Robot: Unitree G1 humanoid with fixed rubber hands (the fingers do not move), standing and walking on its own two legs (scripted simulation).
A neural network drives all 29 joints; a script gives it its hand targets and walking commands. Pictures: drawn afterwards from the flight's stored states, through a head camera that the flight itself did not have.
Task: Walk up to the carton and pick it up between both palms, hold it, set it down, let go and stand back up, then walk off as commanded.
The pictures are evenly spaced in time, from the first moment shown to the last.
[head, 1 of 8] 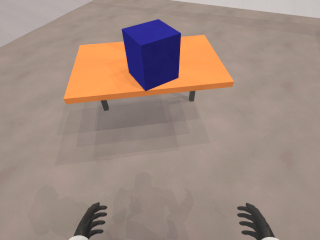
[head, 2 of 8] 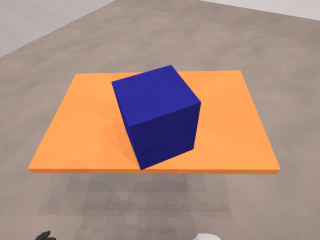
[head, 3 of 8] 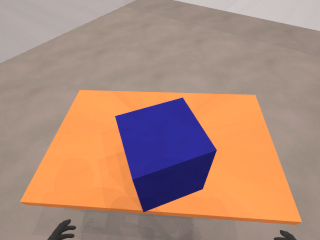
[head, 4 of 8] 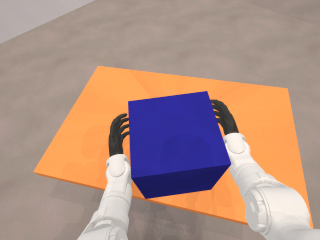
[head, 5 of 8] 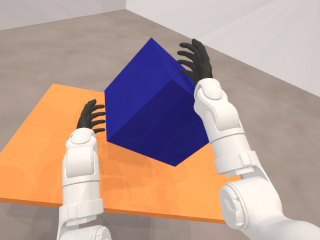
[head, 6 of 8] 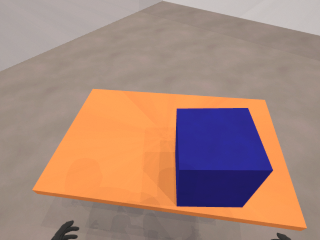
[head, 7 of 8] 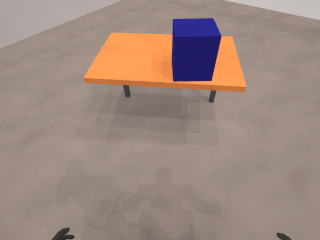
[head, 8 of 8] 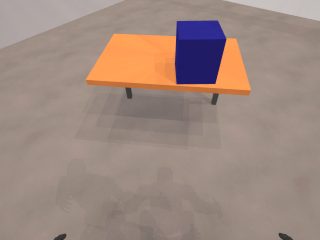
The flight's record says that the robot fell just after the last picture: no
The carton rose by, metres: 0.26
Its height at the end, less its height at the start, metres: +0.00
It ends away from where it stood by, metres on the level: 0.13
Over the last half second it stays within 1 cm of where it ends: yes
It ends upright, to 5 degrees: yes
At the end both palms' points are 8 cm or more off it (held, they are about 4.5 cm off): yes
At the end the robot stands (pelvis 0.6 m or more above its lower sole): yes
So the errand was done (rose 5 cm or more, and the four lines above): yes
